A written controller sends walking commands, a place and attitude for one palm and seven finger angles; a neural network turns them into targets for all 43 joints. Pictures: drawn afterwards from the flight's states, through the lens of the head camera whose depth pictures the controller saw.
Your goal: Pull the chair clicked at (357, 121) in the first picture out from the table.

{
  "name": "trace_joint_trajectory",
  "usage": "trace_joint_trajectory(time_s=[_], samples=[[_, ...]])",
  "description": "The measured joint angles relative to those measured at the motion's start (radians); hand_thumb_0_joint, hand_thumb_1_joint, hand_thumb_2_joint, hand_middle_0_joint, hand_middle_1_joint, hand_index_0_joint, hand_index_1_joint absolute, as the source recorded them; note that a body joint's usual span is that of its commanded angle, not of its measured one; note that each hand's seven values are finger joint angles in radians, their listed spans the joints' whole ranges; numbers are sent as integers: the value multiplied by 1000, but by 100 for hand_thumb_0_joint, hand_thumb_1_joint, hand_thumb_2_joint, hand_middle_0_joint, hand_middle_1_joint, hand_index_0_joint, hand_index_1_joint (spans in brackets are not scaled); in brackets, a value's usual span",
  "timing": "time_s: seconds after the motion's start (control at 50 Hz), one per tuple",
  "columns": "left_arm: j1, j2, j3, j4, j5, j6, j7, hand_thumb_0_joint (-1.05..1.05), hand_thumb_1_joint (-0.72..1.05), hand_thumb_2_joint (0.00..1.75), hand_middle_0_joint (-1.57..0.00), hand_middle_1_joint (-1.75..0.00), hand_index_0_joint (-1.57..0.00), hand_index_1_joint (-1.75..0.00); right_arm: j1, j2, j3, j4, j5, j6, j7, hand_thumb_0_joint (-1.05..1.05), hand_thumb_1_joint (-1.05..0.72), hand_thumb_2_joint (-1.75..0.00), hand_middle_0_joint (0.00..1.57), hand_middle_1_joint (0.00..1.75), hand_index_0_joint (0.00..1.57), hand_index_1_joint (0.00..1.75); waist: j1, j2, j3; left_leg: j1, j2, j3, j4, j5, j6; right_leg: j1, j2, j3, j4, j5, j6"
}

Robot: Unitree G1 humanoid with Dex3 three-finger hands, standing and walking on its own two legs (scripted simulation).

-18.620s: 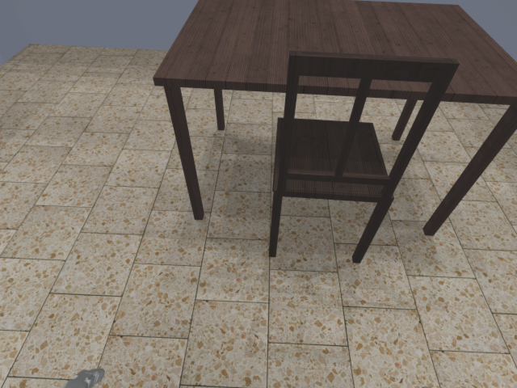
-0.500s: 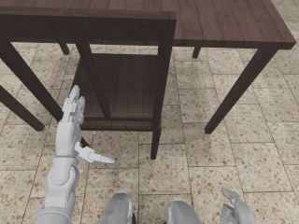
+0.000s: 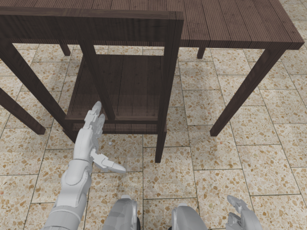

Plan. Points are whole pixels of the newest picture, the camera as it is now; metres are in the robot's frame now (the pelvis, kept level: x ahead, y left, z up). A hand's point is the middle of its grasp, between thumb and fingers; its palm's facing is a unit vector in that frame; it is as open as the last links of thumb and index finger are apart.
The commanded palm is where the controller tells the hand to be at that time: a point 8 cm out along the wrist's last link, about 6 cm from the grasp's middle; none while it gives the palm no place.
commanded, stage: aim the fingers beside a spindle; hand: left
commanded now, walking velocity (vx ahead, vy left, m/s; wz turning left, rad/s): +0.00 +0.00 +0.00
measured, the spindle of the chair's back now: (101, 88) +0.48 +0.16 +0.04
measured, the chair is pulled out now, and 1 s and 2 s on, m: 0.00 0.00 0.00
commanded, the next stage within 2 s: push the fingers through the gap in 1.34 s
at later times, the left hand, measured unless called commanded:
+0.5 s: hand (101, 137) +0.33 +0.14 +0.04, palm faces +0.05 -1.00 -0.05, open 16.9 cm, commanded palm +0.31 +0.19 +0.02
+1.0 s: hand (100, 141) +0.33 +0.15 +0.01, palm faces -0.01 -1.00 -0.03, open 16.9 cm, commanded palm +0.31 +0.19 +0.01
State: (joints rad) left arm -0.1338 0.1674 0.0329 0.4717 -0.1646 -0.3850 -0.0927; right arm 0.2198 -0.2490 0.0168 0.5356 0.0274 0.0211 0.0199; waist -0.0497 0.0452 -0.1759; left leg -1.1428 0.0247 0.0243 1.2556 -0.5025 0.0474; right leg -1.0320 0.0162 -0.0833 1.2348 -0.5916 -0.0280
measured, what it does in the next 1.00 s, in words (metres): stands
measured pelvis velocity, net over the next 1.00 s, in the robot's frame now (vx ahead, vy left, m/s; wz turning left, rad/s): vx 0.00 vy -0.01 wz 0.01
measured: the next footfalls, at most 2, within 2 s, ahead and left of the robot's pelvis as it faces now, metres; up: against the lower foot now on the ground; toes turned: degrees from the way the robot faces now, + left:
none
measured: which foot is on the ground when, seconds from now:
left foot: down 0.00-1.00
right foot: down 0.00-1.00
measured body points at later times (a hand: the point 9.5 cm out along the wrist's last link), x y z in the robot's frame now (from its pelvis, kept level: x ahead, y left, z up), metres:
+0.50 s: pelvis +0.00 -0.01 +0.00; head +0.11 +0.00 +0.44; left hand +0.32 +0.19 +0.04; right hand +0.16 -0.25 -0.10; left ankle +0.05 +0.09 -0.63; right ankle +0.00 -0.11 -0.63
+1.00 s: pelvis +0.00 -0.01 +0.00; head +0.11 -0.01 +0.44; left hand +0.33 +0.20 +0.01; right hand +0.15 -0.25 -0.11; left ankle +0.05 +0.09 -0.63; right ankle +0.00 -0.11 -0.63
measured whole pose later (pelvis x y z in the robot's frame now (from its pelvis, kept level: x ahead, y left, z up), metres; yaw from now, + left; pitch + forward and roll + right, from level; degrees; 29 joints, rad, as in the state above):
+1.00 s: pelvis +0.00 -0.01 +0.00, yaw +1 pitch +22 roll -2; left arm -0.11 0.22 0.08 0.47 -0.20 -0.41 -0.12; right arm 0.22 -0.25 0.02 0.55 0.04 0.01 0.02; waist -0.04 0.05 -0.18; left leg -1.12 0.03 0.01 1.25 -0.51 0.03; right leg -1.01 0.02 -0.10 1.23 -0.60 -0.04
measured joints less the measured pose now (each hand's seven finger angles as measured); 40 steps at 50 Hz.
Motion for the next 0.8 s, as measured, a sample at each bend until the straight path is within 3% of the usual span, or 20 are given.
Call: trace_joint_trajectory(time_s=[0.08,0.18,0.26,0.36,0.42,0.52,0.6,0.66,0.7,0.74,0.8], samples=[[109,-31,-15,-136,20,-52,54,-2,-49,30,-6,-8,-6,-8,5,16,-9,-11,-19,-18,-6,1,-91,-90,20,30,20,30,-6,-14,9,12,6,11,-6,-5,-1,4,5,12,-3,0,0],[98,15,36,-195,59,-160,118,-2,-49,30,-7,-8,-6,-8,1,19,-11,15,-34,-21,3,0,-91,-90,20,30,20,30,7,-12,3,17,4,2,2,-9,-6,14,5,4,4,-8,-4],[16,36,34,-76,28,-106,55,-2,-50,30,-6,-7,-5,-7,-10,3,-4,24,-12,-5,10,1,-91,-90,20,30,20,30,17,2,-2,6,-2,-11,13,-8,-7,11,-1,-11,12,-13,-7],[41,-14,-24,-32,-3,-13,-7,-2,-49,30,-6,-7,-5,-7,-19,2,-3,0,-2,-7,-6,1,-91,-90,20,30,20,30,6,-4,6,-3,-1,-9,7,-3,-6,0,1,-8,7,-7,-6],[108,-28,-22,-137,20,-50,34,-2,-49,30,-6,-8,-6,-8,-23,14,-9,-9,-18,-22,-17,1,-91,-90,20,30,20,30,-3,-19,12,3,7,0,4,-7,-9,-1,8,2,8,-6,-8],[84,25,51,-193,52,-153,112,-2,-49,30,-7,-8,-6,-8,-21,17,-13,11,-32,-25,-8,0,-91,-90,20,30,20,30,3,-18,4,13,8,-5,6,-9,-15,9,9,-2,11,-11,-13],[-6,56,56,-60,17,-97,51,-2,-50,30,-6,-7,-6,-7,-17,-1,-3,21,-9,-7,2,0,-91,-90,20,30,20,30,14,1,-3,6,1,-18,12,-7,-16,11,4,-17,12,-14,-15],[-17,28,7,12,-14,-23,-13,-2,-49,30,-5,-7,-5,-7,-11,-8,0,11,7,-5,-3,1,-91,-90,20,30,20,30,12,7,3,4,-3,-20,5,-2,-14,10,1,-19,5,-10,-14],[15,-3,-22,-1,-14,-4,-24,-2,-49,30,-5,-7,-5,-7,-10,-5,-1,3,3,-11,-10,1,-91,-90,20,30,20,30,5,2,6,-1,0,-15,2,-2,-13,2,3,-14,3,-8,-13],[63,-27,-31,-67,2,-19,-1,-2,-49,30,-6,-7,-5,-7,-12,4,-6,-3,-9,-22,-18,1,-91,-90,20,30,20,30,-4,-7,13,-2,5,-7,2,-5,-13,-4,7,-5,5,-7,-13],[116,-28,-6,-185,34,-93,72,-2,-49,30,-6,-8,-6,-8,-10,19,-15,2,-27,-35,-21,1,-91,-90,20,30,20,30,-9,-22,16,10,11,6,-3,-9,-16,-1,12,9,7,-9,-14]])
